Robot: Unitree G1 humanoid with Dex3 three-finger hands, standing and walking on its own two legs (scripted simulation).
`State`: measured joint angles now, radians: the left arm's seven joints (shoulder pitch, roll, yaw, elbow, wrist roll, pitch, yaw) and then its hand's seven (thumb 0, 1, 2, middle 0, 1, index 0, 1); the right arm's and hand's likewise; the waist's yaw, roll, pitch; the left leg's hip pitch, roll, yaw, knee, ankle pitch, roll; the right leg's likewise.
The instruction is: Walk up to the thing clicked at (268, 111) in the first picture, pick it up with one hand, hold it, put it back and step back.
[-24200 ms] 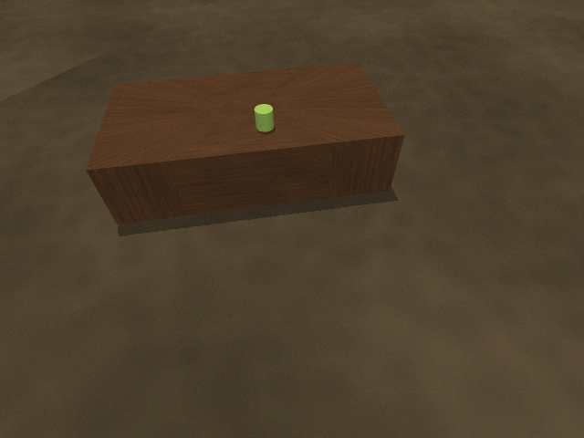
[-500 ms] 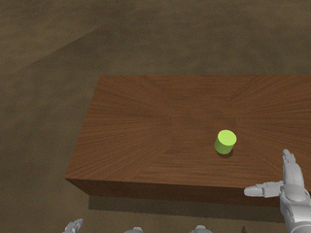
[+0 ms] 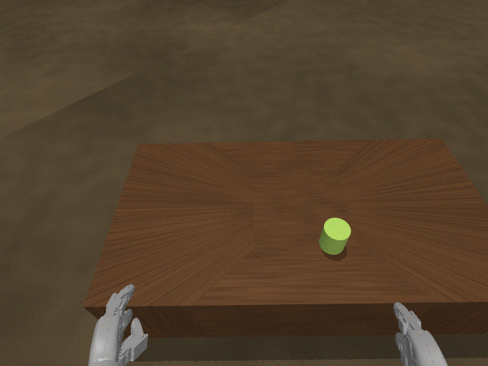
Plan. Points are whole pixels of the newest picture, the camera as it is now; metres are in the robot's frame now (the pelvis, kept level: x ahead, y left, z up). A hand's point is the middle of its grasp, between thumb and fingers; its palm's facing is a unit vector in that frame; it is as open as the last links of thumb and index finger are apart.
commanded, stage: home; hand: right
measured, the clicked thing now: (334, 236) +0.56 -0.25 -0.35
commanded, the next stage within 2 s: none
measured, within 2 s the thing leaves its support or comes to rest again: neither
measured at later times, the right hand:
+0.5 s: hand (382, 362) +0.16 -0.18 -0.05, palm faces +0.03 +0.98 -0.20, open 17.6 cm
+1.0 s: hand (386, 355) +0.17 -0.19 -0.05, palm faces +0.03 +0.98 -0.20, open 17.6 cm
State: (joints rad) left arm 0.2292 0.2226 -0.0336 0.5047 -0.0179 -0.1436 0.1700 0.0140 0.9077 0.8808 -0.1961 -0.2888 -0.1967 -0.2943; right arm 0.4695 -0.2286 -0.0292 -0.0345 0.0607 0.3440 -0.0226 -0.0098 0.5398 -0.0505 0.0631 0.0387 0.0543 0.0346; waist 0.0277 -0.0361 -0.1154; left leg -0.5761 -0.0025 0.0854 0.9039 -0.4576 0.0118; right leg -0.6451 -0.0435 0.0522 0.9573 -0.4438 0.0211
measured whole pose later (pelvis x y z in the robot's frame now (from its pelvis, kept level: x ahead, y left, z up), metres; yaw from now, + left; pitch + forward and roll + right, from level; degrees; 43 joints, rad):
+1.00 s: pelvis +0.01 -0.02 -0.01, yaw +1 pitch +9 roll +3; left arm 0.28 0.21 -0.04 0.53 0.00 -0.23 0.18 0.02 0.90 0.90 -0.20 -0.30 -0.20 -0.30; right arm 0.49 -0.22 -0.03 -0.15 0.05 0.47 -0.02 -0.01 0.56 -0.04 0.05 0.05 0.05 0.04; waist 0.04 -0.05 -0.15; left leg -0.62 0.00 0.07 0.94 -0.47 -0.01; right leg -0.70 -0.04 0.04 1.01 -0.48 0.00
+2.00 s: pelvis +0.01 -0.01 -0.01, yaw +1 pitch +9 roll +3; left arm 0.28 0.22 -0.03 0.53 0.00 -0.22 0.18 0.02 0.90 0.90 -0.20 -0.30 -0.20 -0.31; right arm 0.50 -0.22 -0.03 -0.14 0.06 0.45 -0.02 -0.01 0.54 -0.05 0.06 0.05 0.05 0.05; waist 0.04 -0.05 -0.15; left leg -0.63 0.00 0.07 0.94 -0.48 0.00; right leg -0.69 -0.04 0.04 1.00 -0.47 0.01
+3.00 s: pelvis +0.00 -0.02 +0.06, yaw +1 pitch -4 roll +0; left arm 0.13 0.31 0.02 1.11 0.03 0.00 0.00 0.01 0.91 0.90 -0.20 -0.30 -0.20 -0.31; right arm 0.19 -0.31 -0.01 1.07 -0.03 -0.01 -0.02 0.00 0.53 -0.05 0.06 0.06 0.05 0.05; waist -0.01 -0.01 0.07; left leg -0.12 0.04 0.04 0.41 -0.22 -0.02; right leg -0.14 0.01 -0.01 0.40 -0.19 -0.01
